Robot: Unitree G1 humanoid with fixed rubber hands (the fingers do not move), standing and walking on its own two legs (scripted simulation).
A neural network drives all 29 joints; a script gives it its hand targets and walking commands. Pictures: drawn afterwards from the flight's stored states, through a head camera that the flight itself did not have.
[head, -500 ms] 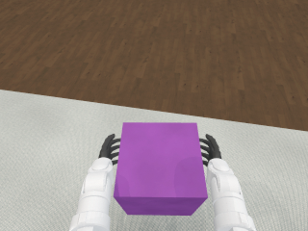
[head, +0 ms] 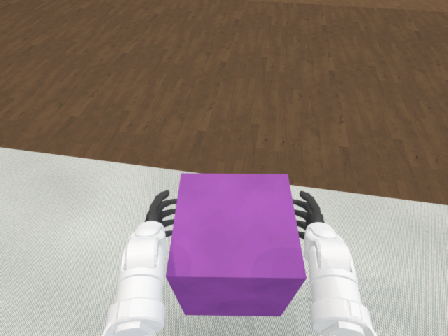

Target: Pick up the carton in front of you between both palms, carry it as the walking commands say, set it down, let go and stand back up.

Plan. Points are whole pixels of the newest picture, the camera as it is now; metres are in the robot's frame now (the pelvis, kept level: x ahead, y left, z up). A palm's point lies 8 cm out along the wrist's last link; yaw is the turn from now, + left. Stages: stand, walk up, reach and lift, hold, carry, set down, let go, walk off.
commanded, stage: reach and lift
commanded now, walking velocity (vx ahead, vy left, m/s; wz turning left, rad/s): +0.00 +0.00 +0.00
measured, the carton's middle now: (233, 248) +0.30 +0.00 -0.04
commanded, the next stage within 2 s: hold in 0.64 s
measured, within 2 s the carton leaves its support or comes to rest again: neither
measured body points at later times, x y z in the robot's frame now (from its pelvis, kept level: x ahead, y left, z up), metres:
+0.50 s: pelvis +0.02 +0.00 +0.01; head -0.01 +0.00 +0.46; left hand +0.32 +0.15 +0.03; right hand +0.33 -0.15 +0.03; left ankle +0.04 +0.12 -0.74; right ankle +0.03 -0.12 -0.74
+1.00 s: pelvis +0.01 +0.00 +0.01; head -0.03 +0.00 +0.45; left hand +0.31 +0.15 +0.05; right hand +0.31 -0.15 +0.05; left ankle +0.04 +0.12 -0.74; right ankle +0.03 -0.12 -0.74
